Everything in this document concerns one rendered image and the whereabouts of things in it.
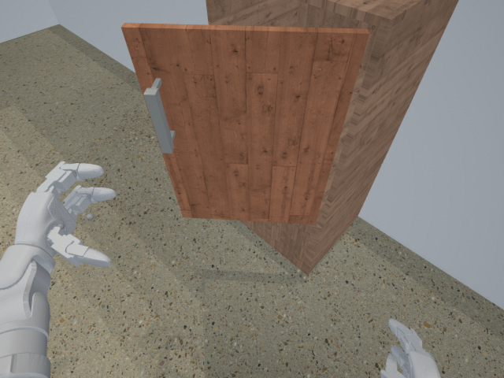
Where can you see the robot left hand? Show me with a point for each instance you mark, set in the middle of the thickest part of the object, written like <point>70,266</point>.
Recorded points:
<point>42,212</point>

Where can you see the cupboard door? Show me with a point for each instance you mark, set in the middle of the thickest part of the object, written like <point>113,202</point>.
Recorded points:
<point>257,111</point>

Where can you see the handle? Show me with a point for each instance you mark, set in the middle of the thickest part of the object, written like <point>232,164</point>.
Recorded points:
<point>154,104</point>

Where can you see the left robot forearm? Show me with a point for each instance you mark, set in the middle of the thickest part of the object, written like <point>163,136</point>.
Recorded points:
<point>24,311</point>

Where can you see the robot right hand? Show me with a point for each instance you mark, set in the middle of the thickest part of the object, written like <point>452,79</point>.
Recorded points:
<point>415,362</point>

